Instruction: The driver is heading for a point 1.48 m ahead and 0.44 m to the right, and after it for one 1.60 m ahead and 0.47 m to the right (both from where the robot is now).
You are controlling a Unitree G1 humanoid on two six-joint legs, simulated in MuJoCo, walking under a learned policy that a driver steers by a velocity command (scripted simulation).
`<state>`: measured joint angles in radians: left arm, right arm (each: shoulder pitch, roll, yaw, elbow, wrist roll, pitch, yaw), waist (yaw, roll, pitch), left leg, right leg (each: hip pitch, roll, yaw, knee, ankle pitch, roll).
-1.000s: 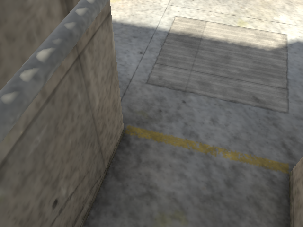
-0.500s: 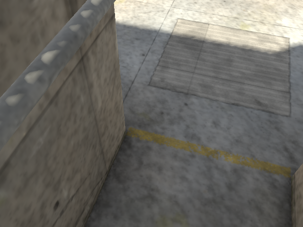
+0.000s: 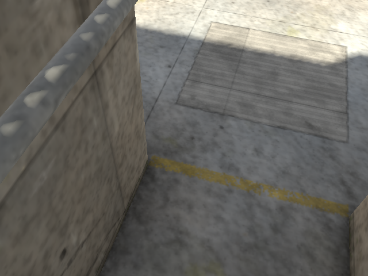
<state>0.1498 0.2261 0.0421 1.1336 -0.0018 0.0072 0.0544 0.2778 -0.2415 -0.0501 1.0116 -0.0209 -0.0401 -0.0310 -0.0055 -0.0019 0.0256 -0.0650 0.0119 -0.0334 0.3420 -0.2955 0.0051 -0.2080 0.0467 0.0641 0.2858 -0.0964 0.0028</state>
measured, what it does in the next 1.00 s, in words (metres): stands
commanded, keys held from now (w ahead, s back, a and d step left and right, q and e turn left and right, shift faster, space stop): w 0.54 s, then no key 0.42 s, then w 0.04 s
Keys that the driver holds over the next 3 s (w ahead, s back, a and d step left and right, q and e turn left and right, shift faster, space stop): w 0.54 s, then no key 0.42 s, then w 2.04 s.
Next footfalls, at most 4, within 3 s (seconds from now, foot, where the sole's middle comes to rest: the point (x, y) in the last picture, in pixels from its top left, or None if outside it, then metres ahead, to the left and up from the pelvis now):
2.42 right None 0.21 -0.26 -0.78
2.88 left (207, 273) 0.50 -0.08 -0.78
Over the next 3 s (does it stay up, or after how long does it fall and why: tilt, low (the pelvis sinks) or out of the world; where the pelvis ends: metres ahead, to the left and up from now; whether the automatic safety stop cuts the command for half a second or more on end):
stays up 0.40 -0.15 -0.02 its command is cut before an obstacle from the start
